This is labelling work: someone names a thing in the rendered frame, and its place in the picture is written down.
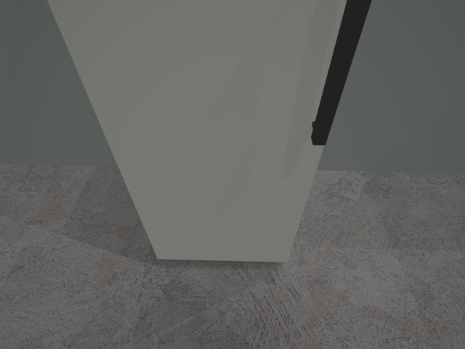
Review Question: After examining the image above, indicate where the handle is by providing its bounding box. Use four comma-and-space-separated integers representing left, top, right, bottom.
311, 0, 372, 145

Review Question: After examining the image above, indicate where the fridge door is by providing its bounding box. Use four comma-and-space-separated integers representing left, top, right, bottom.
47, 0, 347, 262

